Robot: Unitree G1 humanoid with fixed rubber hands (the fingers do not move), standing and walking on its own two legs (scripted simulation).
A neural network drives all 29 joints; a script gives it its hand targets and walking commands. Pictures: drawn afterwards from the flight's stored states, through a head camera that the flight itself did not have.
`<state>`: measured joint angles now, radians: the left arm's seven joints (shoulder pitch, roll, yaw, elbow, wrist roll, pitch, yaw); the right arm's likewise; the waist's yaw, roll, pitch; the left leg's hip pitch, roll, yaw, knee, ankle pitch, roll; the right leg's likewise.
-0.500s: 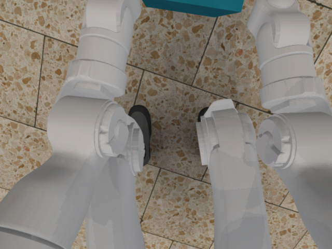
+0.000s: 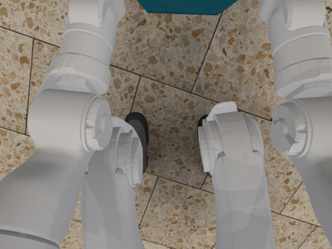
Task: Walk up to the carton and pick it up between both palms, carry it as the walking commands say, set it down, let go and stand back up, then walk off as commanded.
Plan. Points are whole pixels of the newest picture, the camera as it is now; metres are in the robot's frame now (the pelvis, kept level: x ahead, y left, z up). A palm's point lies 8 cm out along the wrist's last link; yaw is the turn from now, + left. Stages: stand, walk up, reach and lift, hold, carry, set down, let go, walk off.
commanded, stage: set down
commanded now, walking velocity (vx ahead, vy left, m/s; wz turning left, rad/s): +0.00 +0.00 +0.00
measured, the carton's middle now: out of the picture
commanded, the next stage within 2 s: none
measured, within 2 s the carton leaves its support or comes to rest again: neither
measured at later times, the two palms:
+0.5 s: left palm out of the picture +0.55 +0.07 -0.19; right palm out of the picture +0.51 -0.20 -0.19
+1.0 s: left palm out of the picture +0.55 +0.07 -0.19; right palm out of the picture +0.51 -0.20 -0.19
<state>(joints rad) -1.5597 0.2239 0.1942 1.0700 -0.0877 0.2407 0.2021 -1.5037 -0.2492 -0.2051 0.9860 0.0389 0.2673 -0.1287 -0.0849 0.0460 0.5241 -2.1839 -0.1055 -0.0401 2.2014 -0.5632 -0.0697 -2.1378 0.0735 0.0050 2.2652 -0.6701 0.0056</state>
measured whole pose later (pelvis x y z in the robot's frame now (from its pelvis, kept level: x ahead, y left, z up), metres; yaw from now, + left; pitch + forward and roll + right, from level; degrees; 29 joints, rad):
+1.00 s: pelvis +0.00 +0.00 -0.01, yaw -1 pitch +29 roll +0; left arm -1.56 0.22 0.26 1.17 -0.01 0.18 0.09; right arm -1.48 -0.28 -0.26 1.07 0.03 0.20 -0.01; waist -0.08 0.05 0.52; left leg -2.19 -0.10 -0.04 2.24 -0.57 -0.06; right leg -2.14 0.08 0.00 2.30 -0.67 0.01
